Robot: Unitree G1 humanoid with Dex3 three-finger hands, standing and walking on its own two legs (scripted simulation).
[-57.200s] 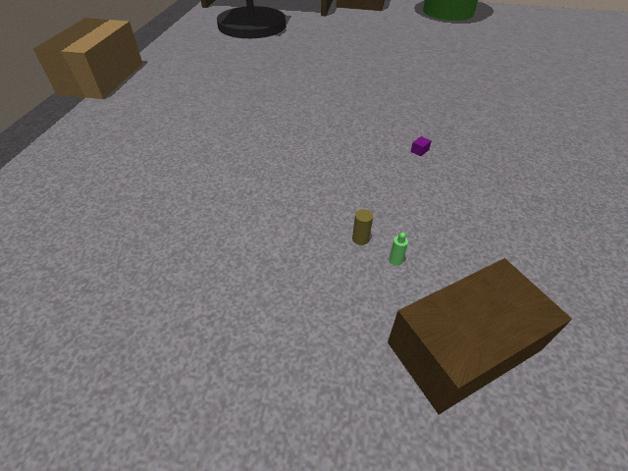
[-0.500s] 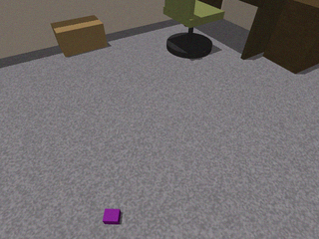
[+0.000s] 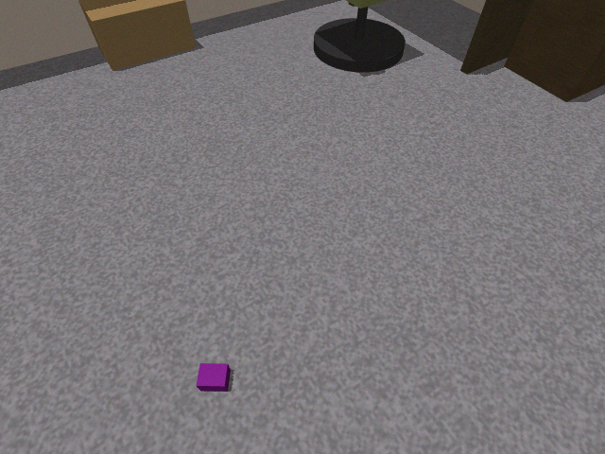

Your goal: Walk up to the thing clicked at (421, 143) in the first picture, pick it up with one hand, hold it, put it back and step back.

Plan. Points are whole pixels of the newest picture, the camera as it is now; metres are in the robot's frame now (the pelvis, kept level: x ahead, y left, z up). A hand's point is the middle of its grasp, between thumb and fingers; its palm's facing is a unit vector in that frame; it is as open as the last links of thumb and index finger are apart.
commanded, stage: step back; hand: left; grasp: from above
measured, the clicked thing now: (214, 377) +0.43 +0.28 -0.74
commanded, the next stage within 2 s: none
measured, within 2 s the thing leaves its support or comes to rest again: neither
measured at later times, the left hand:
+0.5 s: hand out of the picture +0.02 +0.28 -0.17, palm faces -0.12 -0.92 -0.38, open 7.3 cm
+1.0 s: hand out of the picture -0.10 +0.30 -0.16, palm faces -0.01 -0.93 -0.36, open 7.3 cm
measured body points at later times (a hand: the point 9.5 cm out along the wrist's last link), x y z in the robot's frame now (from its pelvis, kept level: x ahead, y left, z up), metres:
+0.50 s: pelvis -0.10 +0.02 -0.02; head -0.03 +0.02 +0.42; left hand +0.03 +0.33 -0.15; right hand -0.02 -0.30 -0.14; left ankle -0.01 +0.14 -0.74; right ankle -0.14 -0.10 -0.74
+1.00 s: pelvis -0.23 +0.04 -0.01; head -0.18 +0.06 +0.43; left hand -0.10 +0.35 -0.13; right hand -0.15 -0.27 -0.12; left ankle -0.20 +0.14 -0.74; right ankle -0.24 -0.11 -0.66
